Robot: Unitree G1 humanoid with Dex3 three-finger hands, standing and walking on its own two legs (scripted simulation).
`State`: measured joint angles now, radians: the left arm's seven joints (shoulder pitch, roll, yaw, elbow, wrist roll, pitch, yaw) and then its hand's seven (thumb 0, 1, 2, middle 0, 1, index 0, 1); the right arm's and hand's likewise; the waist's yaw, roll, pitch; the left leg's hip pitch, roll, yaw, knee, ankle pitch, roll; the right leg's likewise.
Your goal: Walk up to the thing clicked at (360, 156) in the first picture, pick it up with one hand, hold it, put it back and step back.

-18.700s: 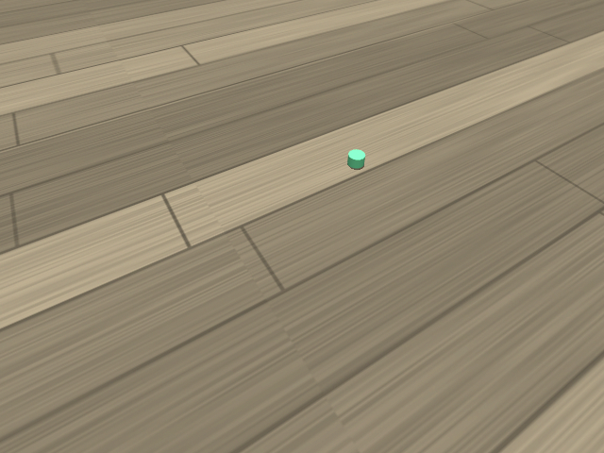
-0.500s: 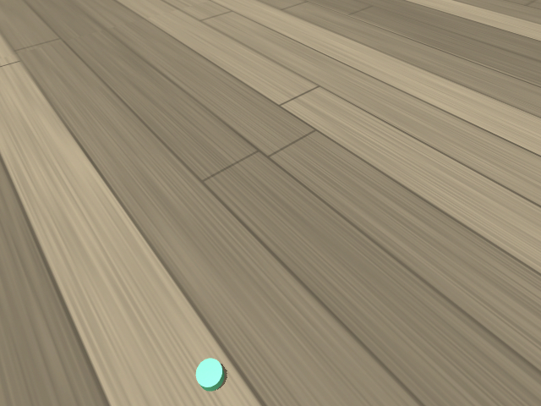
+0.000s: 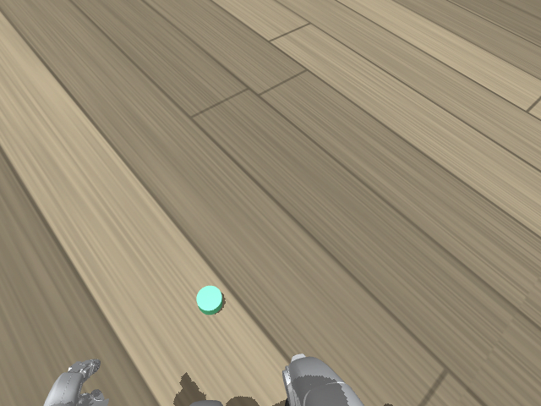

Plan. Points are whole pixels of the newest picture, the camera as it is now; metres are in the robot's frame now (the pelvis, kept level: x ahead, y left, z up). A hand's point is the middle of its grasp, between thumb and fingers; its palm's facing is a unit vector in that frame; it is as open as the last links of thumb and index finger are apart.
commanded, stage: walk up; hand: left
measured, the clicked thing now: (209, 300) +0.47 +0.15 -0.74
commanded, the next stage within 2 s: none
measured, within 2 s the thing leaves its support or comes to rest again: neither
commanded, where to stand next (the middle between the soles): +0.13 -0.09 m, yaw -1 degrees
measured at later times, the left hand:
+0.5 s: hand out of the picture +0.00 +0.21 -0.13, palm faces -0.09 -0.92 -0.39, open 7.3 cm
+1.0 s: hand out of the picture -0.17 +0.21 -0.16, palm faces -0.06 -0.94 -0.34, open 7.3 cm
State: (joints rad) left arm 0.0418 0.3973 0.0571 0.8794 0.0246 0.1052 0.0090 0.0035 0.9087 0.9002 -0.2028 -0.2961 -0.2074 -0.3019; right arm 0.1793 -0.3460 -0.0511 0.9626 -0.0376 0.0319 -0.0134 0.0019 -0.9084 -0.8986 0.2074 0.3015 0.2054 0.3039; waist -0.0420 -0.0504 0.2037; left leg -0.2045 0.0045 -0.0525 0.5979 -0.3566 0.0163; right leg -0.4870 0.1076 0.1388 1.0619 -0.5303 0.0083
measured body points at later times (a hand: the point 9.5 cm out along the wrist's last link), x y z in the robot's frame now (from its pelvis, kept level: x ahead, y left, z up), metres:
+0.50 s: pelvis -0.12 -0.04 +0.00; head -0.07 -0.06 +0.44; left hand +0.00 +0.26 -0.11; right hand -0.02 -0.37 -0.12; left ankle -0.13 +0.11 -0.65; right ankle -0.11 -0.15 -0.73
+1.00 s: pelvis -0.23 -0.06 +0.00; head -0.20 -0.04 +0.45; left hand -0.17 +0.26 -0.14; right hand -0.14 -0.38 -0.09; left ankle -0.22 +0.06 -0.73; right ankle -0.28 -0.21 -0.71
